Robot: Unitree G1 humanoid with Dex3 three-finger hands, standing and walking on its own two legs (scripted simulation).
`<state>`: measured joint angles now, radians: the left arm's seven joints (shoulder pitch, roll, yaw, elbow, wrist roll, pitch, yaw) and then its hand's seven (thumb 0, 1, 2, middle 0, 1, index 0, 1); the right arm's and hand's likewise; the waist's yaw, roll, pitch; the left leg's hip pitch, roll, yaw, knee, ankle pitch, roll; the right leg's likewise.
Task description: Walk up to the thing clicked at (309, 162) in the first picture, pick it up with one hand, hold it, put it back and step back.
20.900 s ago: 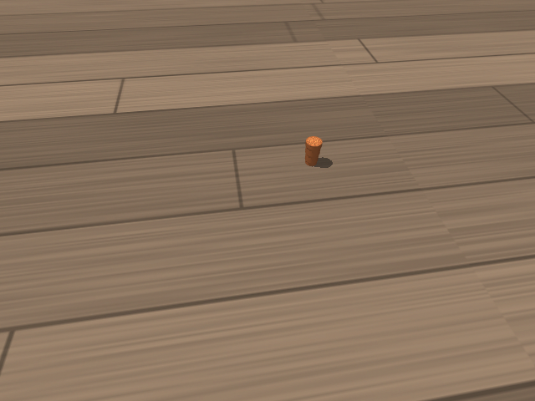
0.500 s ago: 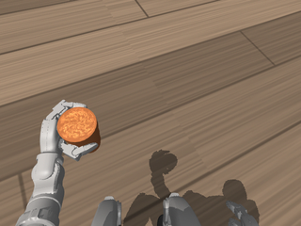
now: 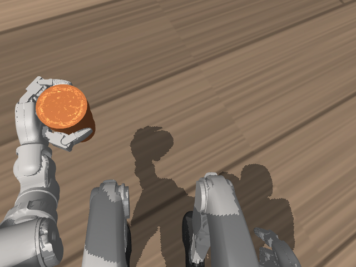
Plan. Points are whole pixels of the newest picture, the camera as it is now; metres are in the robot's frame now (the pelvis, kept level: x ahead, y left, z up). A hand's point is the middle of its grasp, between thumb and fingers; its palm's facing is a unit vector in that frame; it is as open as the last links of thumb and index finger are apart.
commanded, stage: crouch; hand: left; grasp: from the side
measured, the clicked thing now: (73, 119) +0.44 +0.20 -0.07
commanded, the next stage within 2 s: lower in 0.90 s
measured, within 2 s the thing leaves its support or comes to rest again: neither
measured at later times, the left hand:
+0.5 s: hand (80, 126) +0.47 +0.21 -0.17, palm faces +0.12 -0.99 -0.02, open 11.3 cm
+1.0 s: hand (84, 130) +0.48 +0.22 -0.23, palm faces +0.12 -0.99 -0.02, open 11.3 cm
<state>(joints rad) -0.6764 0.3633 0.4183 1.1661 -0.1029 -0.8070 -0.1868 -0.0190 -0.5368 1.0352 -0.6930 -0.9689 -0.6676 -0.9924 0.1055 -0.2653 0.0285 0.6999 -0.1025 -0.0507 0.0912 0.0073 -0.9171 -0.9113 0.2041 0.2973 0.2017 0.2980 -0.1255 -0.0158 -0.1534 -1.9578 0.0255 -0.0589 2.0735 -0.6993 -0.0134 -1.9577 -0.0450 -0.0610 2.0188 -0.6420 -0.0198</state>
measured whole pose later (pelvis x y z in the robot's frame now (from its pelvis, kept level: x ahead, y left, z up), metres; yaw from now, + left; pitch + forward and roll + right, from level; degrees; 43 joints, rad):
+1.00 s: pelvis -0.01 +0.01 -0.13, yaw -6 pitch +25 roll -11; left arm -0.75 0.60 0.50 1.24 -0.04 -0.85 -0.12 -0.02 -0.54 1.04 -0.70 -0.96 -0.68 -0.98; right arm 0.03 -0.33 0.23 0.68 -0.22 0.02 0.14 0.00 -0.92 -0.91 0.21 0.30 0.20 0.30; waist -0.24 -0.09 0.11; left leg -2.27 0.01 -0.18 2.52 -0.71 0.01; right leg -2.20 -0.04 -0.15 2.36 -0.61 0.01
